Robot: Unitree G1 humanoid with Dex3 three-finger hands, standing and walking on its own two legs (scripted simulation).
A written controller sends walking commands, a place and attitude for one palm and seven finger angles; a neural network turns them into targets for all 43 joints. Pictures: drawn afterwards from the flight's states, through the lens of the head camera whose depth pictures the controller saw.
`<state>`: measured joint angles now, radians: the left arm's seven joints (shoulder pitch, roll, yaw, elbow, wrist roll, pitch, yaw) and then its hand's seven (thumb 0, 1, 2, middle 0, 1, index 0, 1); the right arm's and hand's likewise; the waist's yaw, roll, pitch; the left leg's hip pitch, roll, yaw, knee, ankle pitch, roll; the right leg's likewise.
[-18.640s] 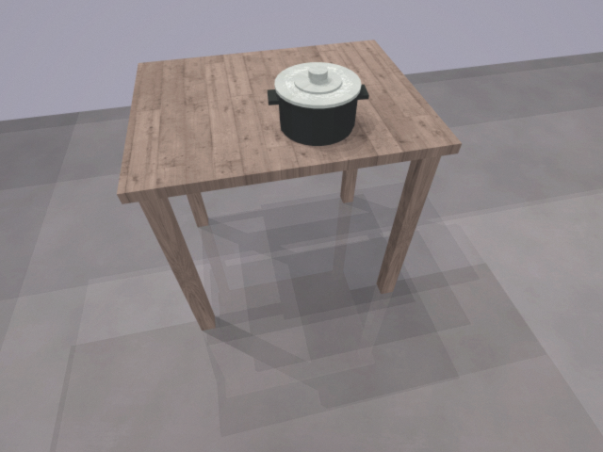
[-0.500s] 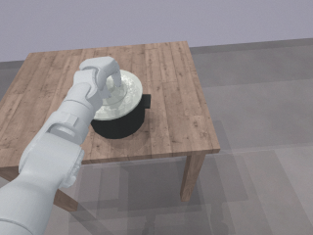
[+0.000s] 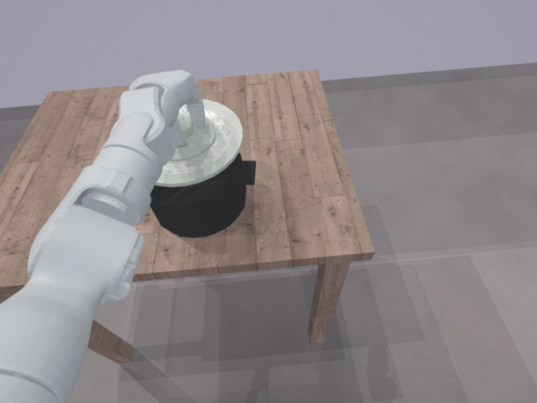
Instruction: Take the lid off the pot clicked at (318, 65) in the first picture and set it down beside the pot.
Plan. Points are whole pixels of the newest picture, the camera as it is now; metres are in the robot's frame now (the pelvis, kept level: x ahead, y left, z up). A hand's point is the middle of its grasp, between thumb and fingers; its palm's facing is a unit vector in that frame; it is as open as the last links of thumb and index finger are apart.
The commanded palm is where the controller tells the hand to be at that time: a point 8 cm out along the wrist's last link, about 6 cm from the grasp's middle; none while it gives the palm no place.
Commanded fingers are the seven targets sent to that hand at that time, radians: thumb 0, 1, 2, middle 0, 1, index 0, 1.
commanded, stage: lift the lid straight up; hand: left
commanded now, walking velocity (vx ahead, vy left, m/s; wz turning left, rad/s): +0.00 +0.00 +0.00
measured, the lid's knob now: (179, 127) +0.52 +0.11 +0.13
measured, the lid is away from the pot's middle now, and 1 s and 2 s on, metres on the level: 0.01 0.01 0.10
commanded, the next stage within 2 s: move the lid sideways beside the pot in 1.12 s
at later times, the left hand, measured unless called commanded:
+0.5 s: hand (165, 103) +0.49 +0.11 +0.20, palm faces -0.29 -0.07 -0.95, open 7.0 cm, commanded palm +0.49 +0.11 +0.27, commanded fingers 0.00 0.70 0.91 -0.85 -1.07 -0.91 -1.07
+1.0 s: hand (157, 75) +0.49 +0.11 +0.24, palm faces -0.25 -0.06 -0.97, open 7.0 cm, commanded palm +0.49 +0.11 +0.30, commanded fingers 0.00 0.70 0.91 -0.85 -1.07 -0.91 -1.07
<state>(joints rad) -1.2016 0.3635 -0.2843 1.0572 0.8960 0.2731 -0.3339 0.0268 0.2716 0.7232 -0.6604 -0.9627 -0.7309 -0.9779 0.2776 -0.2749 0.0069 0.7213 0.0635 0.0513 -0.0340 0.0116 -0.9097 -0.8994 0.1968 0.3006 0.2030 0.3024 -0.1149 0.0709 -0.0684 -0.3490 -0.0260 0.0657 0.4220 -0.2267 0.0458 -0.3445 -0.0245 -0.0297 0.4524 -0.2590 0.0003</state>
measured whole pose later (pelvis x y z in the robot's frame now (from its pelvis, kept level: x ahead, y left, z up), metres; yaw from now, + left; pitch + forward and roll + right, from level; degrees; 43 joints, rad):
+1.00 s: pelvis +0.00 +0.01 +0.00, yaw +1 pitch +8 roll +1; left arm -1.41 0.38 -0.30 1.08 0.92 0.32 -0.46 0.04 0.27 0.72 -0.66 -0.96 -0.74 -0.98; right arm 0.28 -0.28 0.01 0.72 0.05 0.01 -0.02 0.01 -0.91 -0.90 0.20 0.30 0.20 0.30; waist -0.10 0.07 -0.07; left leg -0.33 -0.04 0.05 0.39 -0.20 0.05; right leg -0.33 -0.04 -0.04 0.43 -0.25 0.01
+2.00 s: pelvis -0.01 +0.01 +0.00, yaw +1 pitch +8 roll +0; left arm -1.32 0.59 -0.24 1.01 0.95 0.20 -0.51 0.05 0.27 0.72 -0.66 -0.96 -0.74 -0.99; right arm 0.28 -0.29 0.01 0.70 0.07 0.08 -0.03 0.01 -0.91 -0.90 0.20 0.30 0.20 0.30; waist -0.11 0.05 -0.06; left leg -0.35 -0.04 0.04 0.41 -0.21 0.06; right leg -0.32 -0.03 -0.05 0.40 -0.23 0.01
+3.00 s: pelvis +0.00 +0.02 +0.00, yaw +1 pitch +10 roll -1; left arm -1.31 0.83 -0.13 1.08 0.98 0.04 -0.55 0.05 0.27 0.72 -0.65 -0.96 -0.75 -0.99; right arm 0.29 -0.29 0.02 0.70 0.08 0.13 -0.04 0.01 -0.91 -0.90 0.20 0.30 0.20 0.30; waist -0.12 0.04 -0.05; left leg -0.39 -0.03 0.04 0.45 -0.23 0.07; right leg -0.33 -0.03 -0.05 0.37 -0.22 0.03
